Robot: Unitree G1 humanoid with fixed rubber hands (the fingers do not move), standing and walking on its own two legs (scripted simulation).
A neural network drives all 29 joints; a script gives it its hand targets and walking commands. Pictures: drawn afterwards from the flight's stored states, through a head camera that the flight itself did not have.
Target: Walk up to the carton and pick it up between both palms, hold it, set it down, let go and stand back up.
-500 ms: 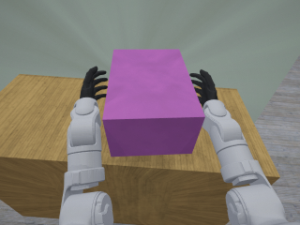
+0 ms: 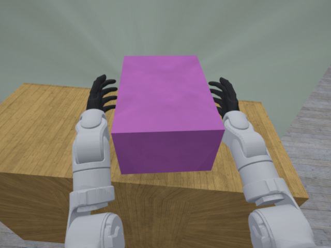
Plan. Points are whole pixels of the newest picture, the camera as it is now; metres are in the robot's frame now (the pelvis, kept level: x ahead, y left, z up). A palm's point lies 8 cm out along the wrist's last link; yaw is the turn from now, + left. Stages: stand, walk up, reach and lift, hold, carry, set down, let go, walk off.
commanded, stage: hold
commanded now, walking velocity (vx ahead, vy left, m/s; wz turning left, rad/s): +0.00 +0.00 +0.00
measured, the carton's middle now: (163, 107) +0.42 +0.01 +0.15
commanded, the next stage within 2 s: none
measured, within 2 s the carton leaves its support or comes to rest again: neither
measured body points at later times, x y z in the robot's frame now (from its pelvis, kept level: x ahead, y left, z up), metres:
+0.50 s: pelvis +0.00 +0.00 +0.00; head -0.04 +0.02 +0.45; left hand +0.38 +0.15 +0.19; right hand +0.38 -0.15 +0.18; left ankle +0.00 +0.13 -0.75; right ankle +0.03 -0.14 -0.75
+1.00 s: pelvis +0.00 +0.00 +0.00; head -0.04 +0.03 +0.45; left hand +0.37 +0.16 +0.19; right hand +0.38 -0.15 +0.19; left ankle +0.00 +0.13 -0.75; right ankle +0.03 -0.14 -0.75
